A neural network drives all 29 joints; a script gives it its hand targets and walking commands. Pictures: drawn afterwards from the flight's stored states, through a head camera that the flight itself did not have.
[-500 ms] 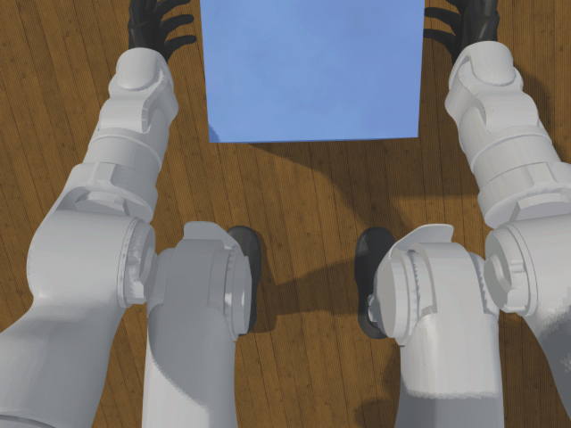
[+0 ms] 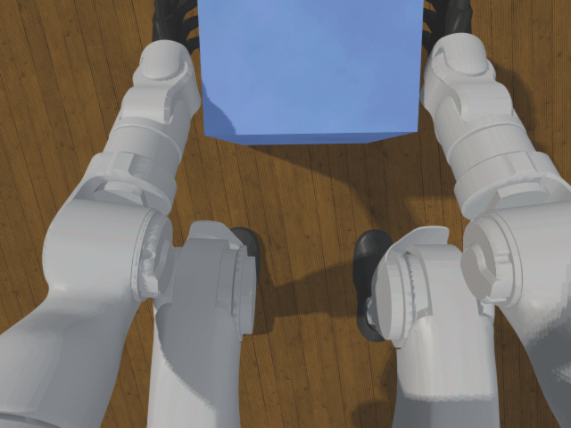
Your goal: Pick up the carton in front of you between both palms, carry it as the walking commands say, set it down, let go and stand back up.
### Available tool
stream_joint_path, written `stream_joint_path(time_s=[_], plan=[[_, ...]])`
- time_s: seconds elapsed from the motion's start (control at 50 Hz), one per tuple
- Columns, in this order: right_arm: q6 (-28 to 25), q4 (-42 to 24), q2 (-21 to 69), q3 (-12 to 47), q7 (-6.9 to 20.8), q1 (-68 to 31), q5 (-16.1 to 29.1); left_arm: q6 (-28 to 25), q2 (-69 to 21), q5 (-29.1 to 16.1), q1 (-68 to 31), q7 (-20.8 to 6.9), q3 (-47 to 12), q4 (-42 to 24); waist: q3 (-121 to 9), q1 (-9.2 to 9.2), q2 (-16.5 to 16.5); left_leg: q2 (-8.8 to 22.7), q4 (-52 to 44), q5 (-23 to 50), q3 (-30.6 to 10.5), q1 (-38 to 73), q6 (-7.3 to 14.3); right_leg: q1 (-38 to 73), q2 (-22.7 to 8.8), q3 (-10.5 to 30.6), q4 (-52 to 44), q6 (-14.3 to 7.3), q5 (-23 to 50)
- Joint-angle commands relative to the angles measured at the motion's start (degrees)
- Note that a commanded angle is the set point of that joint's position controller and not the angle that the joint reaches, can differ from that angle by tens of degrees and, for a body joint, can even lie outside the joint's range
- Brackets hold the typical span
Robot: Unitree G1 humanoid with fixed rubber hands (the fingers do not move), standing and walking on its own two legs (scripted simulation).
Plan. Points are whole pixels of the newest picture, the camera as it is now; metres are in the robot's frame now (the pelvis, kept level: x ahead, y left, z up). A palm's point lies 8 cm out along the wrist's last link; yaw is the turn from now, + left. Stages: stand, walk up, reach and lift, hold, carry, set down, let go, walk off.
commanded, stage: reach and lift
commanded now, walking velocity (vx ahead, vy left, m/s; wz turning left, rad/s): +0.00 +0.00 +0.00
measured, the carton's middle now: (306, 61) +0.51 +0.01 -0.24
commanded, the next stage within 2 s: none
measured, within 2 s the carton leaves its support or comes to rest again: leaves its support in 0.02 s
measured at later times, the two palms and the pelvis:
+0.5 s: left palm (60, 11) +0.48 +0.16 +0.02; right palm out of the picture +0.49 -0.14 +0.02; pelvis +0.00 +0.00 +0.09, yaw +0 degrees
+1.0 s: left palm out of the picture +0.45 +0.16 +0.17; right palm out of the picture +0.46 -0.14 +0.18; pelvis +0.04 +0.00 +0.23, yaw +0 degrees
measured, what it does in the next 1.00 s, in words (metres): rises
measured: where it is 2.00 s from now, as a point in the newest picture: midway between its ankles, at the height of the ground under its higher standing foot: (305, 301)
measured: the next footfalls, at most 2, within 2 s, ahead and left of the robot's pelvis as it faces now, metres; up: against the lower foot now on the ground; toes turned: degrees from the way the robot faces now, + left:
none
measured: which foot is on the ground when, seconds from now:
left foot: down 0.00-1.00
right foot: down 0.00-1.00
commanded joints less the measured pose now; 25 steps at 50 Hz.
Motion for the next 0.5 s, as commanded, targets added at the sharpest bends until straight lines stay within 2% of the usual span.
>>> stream_joint_path(time_s=[0.0,0.08,0.14,0.18,0.24,0.32,0.4,0.44,0.48], plan=[[0.72,-17.24,55.62,15.31,13.41,-28.48,1.55,-0.63,-53.86,-1.83,-32.07,-13.76,-14.53,-20.53,-76.19,1.6,0.97,-5.02,-8.21,21.76,6.3,35.75,1.35,36.91,5.48,-6.32,-7.12,-1.13,21.56],[3.32,-26.16,61.79,19.42,13.0,-26.16,2.76,1.67,-58.87,-1.99,-31.18,-13.28,-18.09,-31.63,-93.44,2.3,1.82,-6.0,-9.15,25.74,7.31,45.37,1.1,44.73,6.32,-7.08,-8.41,-0.85,24.54],[6.05,-32.0,65.33,20.92,13.52,-24.34,1.49,4.5,-62.62,0.33,-27.82,-13.48,-19.1,-37.07,-95.35,2.64,2.71,-6.8,-11.83,22.26,7.8,47.45,1.17,43.2,7.32,-7.98,-10.7,-0.68,19.74],[8.19,-32.45,66.94,20.32,14.33,-21.44,-0.93,6.62,-64.97,1.96,-25.51,-14.34,-18.64,-37.86,-91.62,2.15,2.14,-7.12,-14.02,17.82,8.04,44.56,1.22,41.69,7.33,-8.05,-13.2,-0.79,15.59],[11.04,-28.09,68.72,16.3,15.79,-17.41,-6.0,9.81,-68.86,5.51,-20.27,-15.88,-15.3,-31.69,-80.01,0.92,1.77,-7.17,-18.28,9.32,7.52,38.36,1.28,35.69,7.27,-8.1,-17.56,-0.92,7.64],[13.79,-22.0,68.84,9.09,17.14,-15.53,-12.1,12.88,-69.37,12.17,-17.35,-17.68,-6.92,-24.46,-70.7,0.28,1.0,-7.32,-23.96,1.65,6.78,35.15,1.8,32.6,7.12,-8.27,-23.04,-1.29,0.25],[14.73,-20.31,70.16,5.48,17.82,-15.51,-14.68,14.03,-69.74,15.88,-16.95,-18.77,-2.44,-22.12,-71.99,1.15,0.76,-7.41,-28.14,1.03,7.03,36.6,1.87,36.41,7.18,-7.41,-27.59,-1.24,0.03],[14.94,-20.93,71.07,5.59,18.03,-15.45,-14.92,14.29,-70.35,16.38,-16.46,-19.22,-2.12,-22.44,-74.48,1.44,0.07,-7.47,-29.69,2.33,7.07,38.45,1.9,39.54,7.2,-7.12,-29.55,-0.98,1.53],[15.22,-21.45,72.0,5.91,18.15,-13.69,-15.17,14.57,-71.62,16.23,-15.79,-19.63,-2.79,-23.24,-76.45,0.85,0.22,-7.5,-31.28,3.73,7.02,40.69,1.75,42.31,7.29,-7.01,-31.26,-0.85,3.22]])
